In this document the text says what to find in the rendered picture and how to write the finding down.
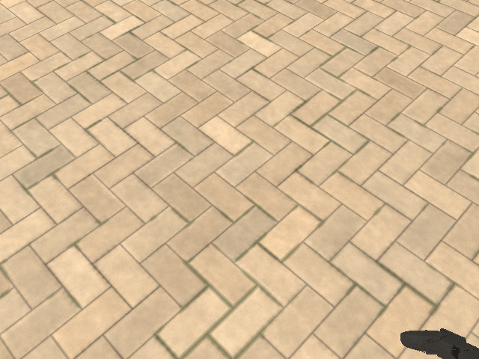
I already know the robot right hand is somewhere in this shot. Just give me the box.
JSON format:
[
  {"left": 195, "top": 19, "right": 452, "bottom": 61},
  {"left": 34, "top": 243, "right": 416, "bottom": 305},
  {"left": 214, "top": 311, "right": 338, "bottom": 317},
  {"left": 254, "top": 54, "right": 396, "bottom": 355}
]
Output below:
[{"left": 400, "top": 328, "right": 479, "bottom": 359}]

